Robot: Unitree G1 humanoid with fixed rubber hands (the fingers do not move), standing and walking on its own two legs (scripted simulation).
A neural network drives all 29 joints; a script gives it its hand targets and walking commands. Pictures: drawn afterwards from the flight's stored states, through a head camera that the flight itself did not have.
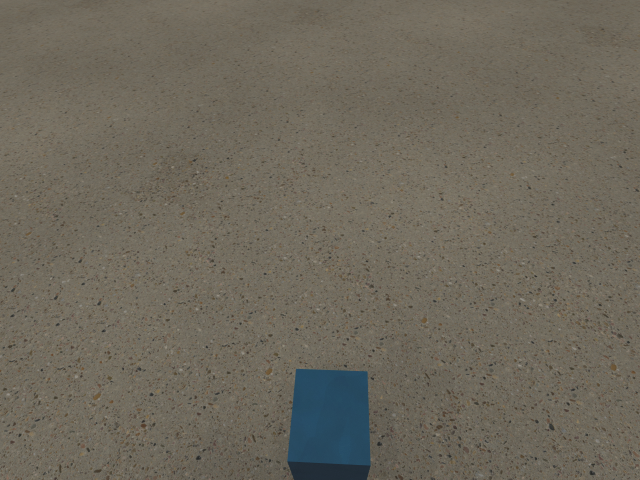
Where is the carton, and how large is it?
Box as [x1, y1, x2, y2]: [287, 369, 370, 479]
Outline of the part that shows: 296,369 287,460 294,479 366,479 370,465 367,371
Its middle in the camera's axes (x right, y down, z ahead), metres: +0.03 +0.51 +1.07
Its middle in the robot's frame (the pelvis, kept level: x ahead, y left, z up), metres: +0.39 +0.02 -0.66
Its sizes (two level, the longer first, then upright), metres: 0.225 0.193 0.243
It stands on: the floor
